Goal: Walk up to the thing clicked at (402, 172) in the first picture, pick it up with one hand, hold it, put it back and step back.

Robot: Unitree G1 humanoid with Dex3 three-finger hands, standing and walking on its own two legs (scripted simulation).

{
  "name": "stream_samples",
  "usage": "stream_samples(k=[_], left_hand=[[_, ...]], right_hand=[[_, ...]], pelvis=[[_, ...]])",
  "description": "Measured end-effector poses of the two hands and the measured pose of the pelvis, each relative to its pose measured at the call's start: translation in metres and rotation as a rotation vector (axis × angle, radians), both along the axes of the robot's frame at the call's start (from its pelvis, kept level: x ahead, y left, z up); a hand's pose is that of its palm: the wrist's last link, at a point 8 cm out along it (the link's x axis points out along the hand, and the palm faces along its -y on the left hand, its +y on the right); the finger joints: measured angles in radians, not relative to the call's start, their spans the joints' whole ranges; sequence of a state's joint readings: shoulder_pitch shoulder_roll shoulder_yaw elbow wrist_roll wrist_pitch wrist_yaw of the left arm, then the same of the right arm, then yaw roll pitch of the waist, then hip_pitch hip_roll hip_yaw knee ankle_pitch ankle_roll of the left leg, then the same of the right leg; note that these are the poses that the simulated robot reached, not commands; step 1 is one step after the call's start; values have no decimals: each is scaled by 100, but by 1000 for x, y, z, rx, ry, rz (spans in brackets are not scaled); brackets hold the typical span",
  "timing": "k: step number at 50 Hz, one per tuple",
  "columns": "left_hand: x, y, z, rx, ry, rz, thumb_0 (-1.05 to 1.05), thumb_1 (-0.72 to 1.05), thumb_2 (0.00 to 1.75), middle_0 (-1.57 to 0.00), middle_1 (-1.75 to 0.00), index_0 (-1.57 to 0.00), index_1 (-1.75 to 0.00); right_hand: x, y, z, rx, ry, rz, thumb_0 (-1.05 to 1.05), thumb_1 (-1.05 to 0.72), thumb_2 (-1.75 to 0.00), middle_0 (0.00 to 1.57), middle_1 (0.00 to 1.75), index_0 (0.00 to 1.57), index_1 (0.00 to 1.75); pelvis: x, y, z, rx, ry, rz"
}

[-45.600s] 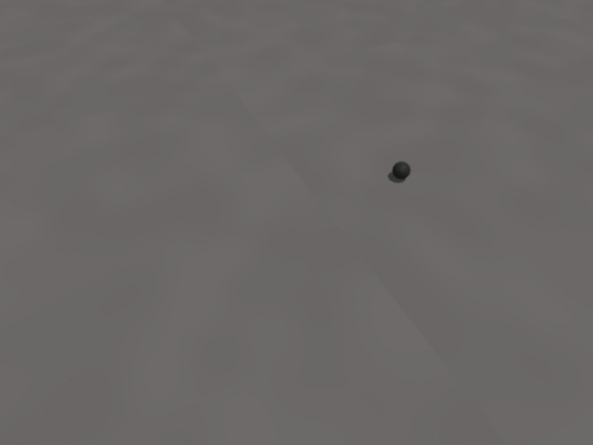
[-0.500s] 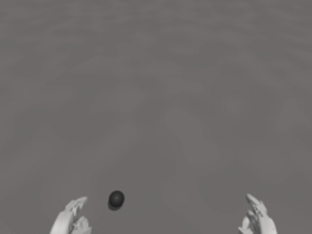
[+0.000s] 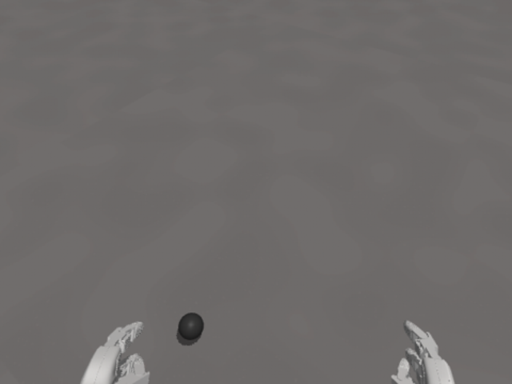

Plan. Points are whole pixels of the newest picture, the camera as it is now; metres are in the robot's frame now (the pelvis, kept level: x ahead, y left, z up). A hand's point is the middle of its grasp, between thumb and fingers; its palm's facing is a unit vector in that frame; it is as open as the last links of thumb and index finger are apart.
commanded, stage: home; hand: left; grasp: from above
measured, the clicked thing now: (191, 326) +0.45 +0.25 -0.67
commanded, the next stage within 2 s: stand in 0.46 s
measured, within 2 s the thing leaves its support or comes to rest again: neither
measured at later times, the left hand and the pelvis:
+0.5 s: hand out of the picture +0.16 +0.17 -0.05, palm faces +0.05 -0.98 -0.21, open 7.4 cm; pelvis +0.00 -0.01 +0.00, yaw +0 degrees
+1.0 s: hand out of the picture +0.06 +0.24 -0.11, palm faces +0.05 -0.94 -0.33, open 7.4 cm; pelvis -0.01 +0.01 +0.04, yaw +1 degrees
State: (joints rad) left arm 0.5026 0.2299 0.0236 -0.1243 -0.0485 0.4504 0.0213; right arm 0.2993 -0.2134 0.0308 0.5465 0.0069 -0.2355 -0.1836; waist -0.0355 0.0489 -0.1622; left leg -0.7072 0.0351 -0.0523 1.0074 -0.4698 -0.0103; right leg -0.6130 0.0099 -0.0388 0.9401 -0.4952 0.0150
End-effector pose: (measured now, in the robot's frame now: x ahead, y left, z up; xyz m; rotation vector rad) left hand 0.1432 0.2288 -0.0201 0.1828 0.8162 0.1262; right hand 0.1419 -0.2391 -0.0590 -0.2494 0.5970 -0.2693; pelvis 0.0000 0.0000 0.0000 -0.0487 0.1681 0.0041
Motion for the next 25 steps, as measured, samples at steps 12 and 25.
stream_samples(k=[12, 25], left_hand=[[1, -2, 2, 4, -8, 1, 1, 90, 90, -20, -30, -20, -29], [-5, -7, 0, -1, 4, 8, 1, 90, 90, -20, -30, -20, -29]], right_hand=[[0, -2, -2, 8, 2, 2, 2, -90, -90, 20, 30, 21, 30], [-1, -7, -2, 11, -3, 4, 2, -90, -90, 20, 30, 21, 30]], pelvis=[[0, -2, -1, 2, 0, 0], [-3, -7, -1, 5, 1, 3]])
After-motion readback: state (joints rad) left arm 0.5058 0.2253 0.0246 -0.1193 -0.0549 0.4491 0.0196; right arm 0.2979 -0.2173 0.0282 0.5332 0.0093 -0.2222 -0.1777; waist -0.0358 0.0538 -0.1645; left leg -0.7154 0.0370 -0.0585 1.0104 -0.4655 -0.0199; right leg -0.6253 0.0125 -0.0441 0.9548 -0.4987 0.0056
